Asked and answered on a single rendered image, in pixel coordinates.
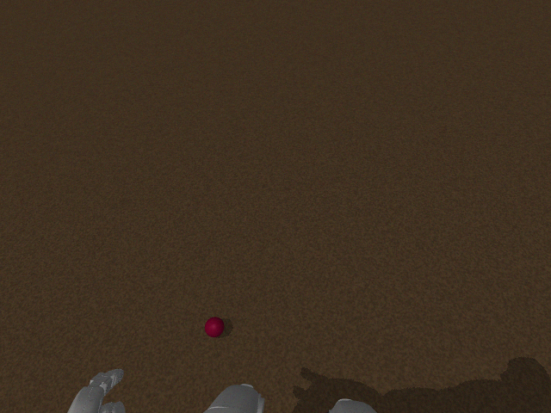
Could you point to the left robot hand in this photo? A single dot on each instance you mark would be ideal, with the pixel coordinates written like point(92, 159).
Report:
point(89, 399)

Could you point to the ball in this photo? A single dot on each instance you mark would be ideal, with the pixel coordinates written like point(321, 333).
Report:
point(214, 326)

